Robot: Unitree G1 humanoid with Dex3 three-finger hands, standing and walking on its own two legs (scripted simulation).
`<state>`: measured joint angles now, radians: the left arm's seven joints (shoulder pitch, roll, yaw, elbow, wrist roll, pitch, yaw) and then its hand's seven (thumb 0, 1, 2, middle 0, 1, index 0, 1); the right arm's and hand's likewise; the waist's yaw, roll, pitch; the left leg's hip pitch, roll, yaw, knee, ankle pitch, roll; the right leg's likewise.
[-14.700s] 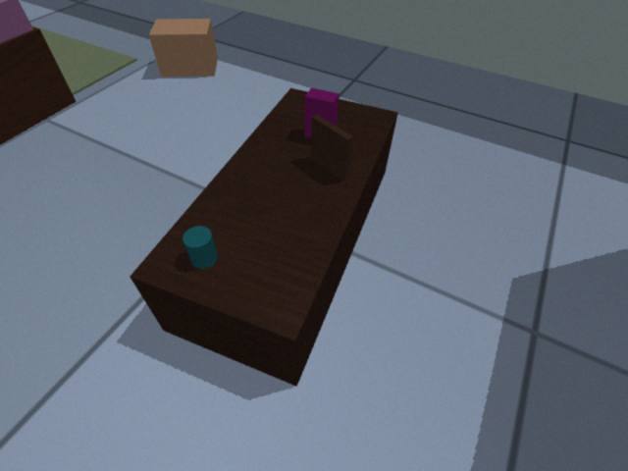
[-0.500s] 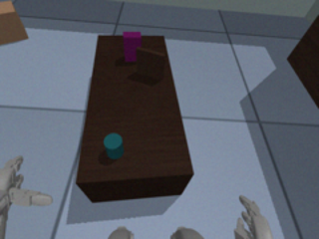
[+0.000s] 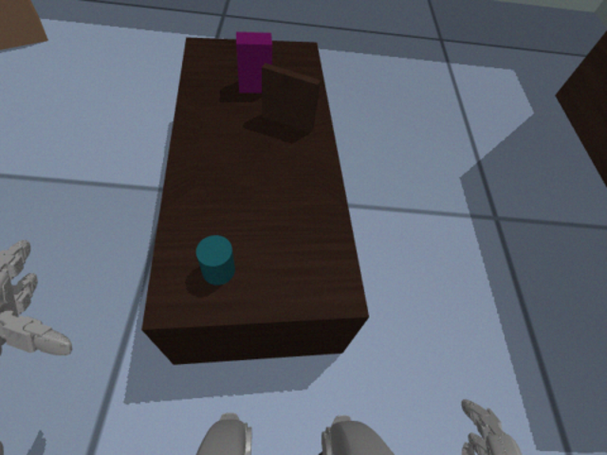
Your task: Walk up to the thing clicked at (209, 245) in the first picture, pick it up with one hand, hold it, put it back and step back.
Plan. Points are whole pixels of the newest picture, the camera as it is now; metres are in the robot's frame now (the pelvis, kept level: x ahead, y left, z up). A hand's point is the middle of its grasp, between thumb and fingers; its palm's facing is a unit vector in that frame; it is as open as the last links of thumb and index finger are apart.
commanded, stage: go down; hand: left
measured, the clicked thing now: (216, 260) +0.53 +0.15 -0.31
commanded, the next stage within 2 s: approach in 0.56 s
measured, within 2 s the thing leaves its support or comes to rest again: neither
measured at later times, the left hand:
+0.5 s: hand (48, 249) +0.39 +0.33 -0.01, palm faces +0.12 -0.99 -0.12, open 17.5 cm
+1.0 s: hand (93, 247) +0.44 +0.31 -0.08, palm faces +0.05 -1.00 +0.02, open 17.6 cm
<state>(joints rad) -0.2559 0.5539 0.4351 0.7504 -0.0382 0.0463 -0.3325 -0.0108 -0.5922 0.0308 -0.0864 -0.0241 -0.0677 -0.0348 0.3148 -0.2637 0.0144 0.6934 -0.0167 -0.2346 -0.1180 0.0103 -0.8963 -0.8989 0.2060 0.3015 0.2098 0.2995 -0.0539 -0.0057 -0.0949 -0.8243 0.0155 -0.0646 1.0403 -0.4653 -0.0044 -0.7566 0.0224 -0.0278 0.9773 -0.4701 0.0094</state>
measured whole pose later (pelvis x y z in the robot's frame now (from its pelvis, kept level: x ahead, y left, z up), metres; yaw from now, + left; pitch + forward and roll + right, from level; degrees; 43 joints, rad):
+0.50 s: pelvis -0.01 +0.00 -0.02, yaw -1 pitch +20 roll -4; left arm -0.56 0.73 0.58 1.12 -0.04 -0.20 -0.46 -0.01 -0.54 0.03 -0.08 -0.02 -0.06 -0.02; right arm 0.36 -0.30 0.05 0.68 -0.03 -0.16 -0.08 0.01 -0.87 -0.89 0.21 0.30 0.21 0.30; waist -0.12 -0.01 -0.09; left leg -0.99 0.03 -0.06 1.11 -0.47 -0.01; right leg -0.92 0.04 -0.02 1.04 -0.46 0.01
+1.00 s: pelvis -0.02 +0.01 -0.09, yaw -3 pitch +30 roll -6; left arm -0.74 0.75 0.58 1.25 -0.20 -0.50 -0.57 -0.01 -0.56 0.01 -0.08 -0.01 -0.05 -0.03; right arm 0.29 -0.33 0.09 0.64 -0.06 -0.18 -0.02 0.01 -0.88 -0.89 0.20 0.30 0.21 0.30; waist -0.16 -0.02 -0.16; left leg -1.41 0.02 -0.08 1.46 -0.58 0.00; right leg -1.33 0.04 -0.04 1.38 -0.58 0.02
